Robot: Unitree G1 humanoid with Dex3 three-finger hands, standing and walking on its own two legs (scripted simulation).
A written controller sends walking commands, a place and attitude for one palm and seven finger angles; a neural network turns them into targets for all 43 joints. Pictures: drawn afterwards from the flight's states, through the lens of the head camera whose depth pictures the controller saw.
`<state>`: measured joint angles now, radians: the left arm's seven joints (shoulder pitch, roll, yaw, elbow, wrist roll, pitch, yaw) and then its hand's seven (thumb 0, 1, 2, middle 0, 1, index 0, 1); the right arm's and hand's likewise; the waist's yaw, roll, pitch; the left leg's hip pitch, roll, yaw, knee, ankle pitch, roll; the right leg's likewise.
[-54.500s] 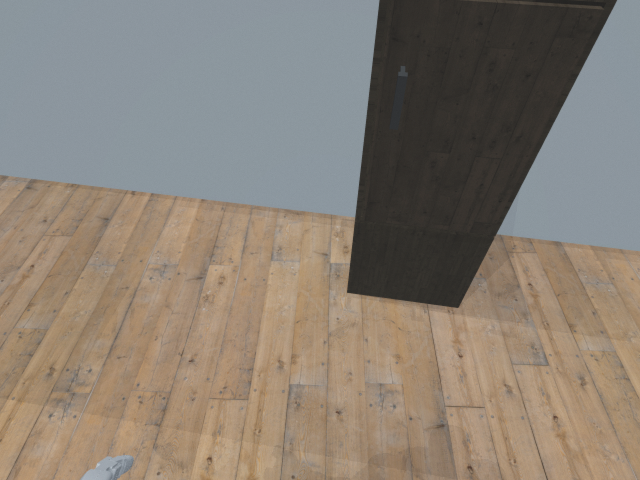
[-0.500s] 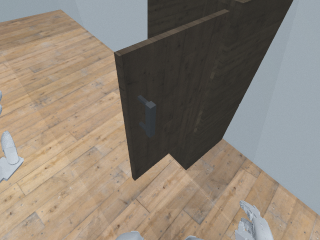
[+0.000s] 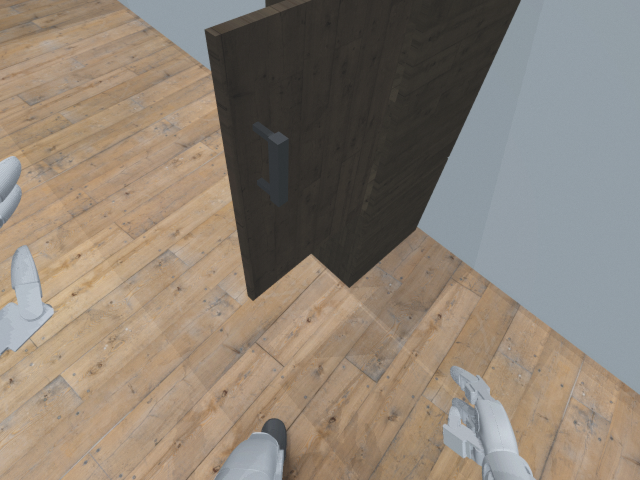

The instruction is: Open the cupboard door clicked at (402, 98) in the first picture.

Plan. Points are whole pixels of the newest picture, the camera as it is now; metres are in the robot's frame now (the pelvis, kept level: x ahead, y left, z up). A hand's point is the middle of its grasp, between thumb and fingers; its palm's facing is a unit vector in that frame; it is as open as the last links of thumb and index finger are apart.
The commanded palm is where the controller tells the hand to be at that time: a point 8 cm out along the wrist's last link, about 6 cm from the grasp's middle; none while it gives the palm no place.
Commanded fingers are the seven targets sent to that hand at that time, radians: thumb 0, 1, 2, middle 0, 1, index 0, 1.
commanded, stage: stop stepping back and stand still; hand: left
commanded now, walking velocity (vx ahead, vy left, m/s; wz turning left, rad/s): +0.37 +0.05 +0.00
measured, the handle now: (270, 165) +0.50 +0.13 +0.07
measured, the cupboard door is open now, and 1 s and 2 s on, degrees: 92 92 92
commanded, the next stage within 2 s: let the arm hang, fingers relaxed in 0.76 s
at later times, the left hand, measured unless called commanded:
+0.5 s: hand out of the picture +0.13 +0.29 +0.18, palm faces +0.53 -0.75 -0.39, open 7.4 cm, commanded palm +0.06 +0.32 +0.19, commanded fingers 0.00 0.90 0.90 -0.20 -0.30 -0.20 -0.30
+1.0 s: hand out of the picture +0.09 +0.28 -0.02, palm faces +0.26 -0.88 -0.40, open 7.4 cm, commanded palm none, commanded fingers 0.00 0.90 0.90 -0.20 -0.30 -0.20 -0.30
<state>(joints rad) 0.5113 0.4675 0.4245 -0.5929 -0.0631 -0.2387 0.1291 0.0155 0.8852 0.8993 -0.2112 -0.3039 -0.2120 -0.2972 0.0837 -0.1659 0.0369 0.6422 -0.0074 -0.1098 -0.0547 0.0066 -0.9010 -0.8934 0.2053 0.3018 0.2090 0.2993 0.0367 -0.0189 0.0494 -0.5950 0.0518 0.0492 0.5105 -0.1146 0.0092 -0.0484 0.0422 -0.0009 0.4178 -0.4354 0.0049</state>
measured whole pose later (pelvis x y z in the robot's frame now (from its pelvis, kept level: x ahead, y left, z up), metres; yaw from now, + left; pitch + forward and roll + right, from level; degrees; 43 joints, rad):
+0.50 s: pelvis -0.06 +0.01 +0.01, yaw +4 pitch +0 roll +1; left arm 0.47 0.38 0.40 -0.47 -0.01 -0.19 0.18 0.02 0.88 0.90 -0.21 -0.30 -0.21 -0.30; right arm 0.27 -0.22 -0.01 0.68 0.00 -0.14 -0.10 0.01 -0.90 -0.89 0.20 0.30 0.20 0.30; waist 0.00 -0.05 -0.01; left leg -0.25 0.03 0.05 0.54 -0.30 -0.01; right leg -0.27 -0.04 -0.04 0.63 -0.34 0.00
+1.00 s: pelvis -0.09 +0.02 +0.00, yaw +8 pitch +1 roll +0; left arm 0.29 0.27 0.16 0.26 0.03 0.02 0.03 0.00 0.90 0.90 -0.20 -0.30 -0.20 -0.29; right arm 0.21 -0.29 -0.02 0.77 -0.05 -0.04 -0.01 0.01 -0.90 -0.89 0.20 0.30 0.20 0.30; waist -0.04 0.06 -0.02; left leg -0.38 -0.02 0.00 0.60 -0.25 0.03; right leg -0.46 -0.01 0.03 0.96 -0.50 0.00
